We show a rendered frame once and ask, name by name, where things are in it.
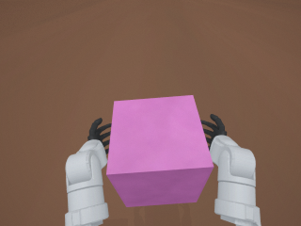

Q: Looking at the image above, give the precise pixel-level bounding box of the carton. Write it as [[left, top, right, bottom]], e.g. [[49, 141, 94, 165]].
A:
[[106, 95, 214, 207]]

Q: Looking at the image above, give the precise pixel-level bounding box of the right robot forearm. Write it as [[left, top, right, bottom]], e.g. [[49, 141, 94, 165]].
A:
[[210, 135, 261, 226]]

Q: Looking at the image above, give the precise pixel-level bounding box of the left robot forearm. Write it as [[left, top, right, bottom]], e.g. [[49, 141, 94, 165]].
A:
[[65, 139, 109, 226]]

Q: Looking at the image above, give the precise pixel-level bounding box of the robot left hand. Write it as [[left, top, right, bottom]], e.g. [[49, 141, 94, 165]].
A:
[[87, 118, 112, 154]]

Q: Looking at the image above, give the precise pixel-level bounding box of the robot right hand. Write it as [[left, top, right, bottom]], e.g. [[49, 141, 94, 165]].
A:
[[200, 114, 227, 151]]

